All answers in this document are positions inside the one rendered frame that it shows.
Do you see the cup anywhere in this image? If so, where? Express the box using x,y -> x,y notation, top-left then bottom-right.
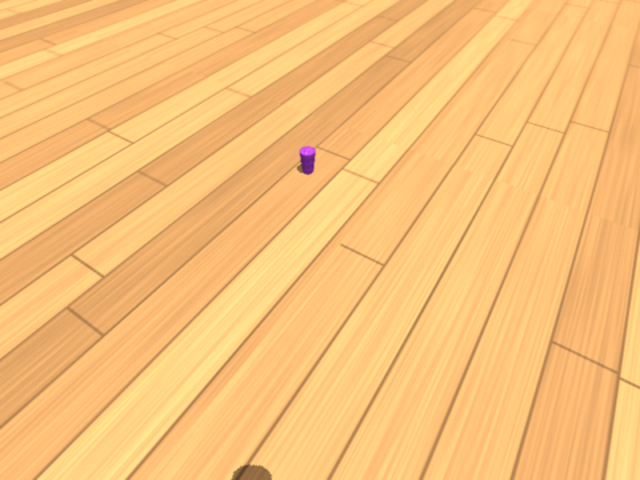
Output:
300,146 -> 316,174

